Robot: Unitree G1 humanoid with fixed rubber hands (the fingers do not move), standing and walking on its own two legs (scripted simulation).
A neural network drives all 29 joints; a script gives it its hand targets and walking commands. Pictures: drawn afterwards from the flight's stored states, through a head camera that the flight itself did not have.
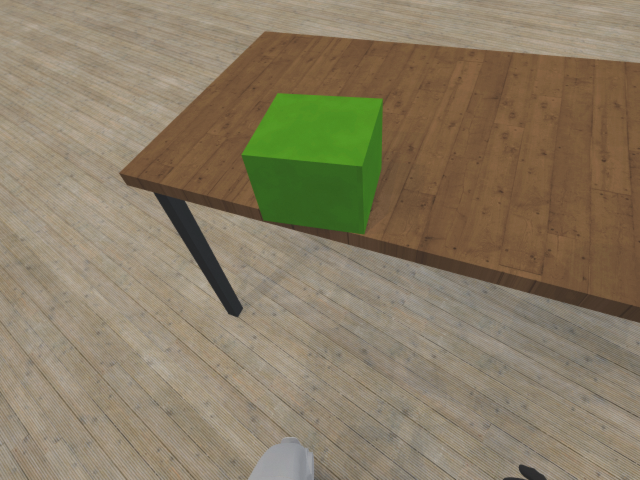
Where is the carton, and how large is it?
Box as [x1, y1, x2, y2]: [242, 93, 382, 233]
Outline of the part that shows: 277,93 242,153 242,157 263,219 335,230 364,233 381,166 382,99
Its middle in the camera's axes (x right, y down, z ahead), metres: +0.00 -0.14 +0.70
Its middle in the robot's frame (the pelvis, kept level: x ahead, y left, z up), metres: +0.63 +0.08 +0.01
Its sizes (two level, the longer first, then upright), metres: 0.194 0.176 0.157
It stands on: a table, 0.71 m high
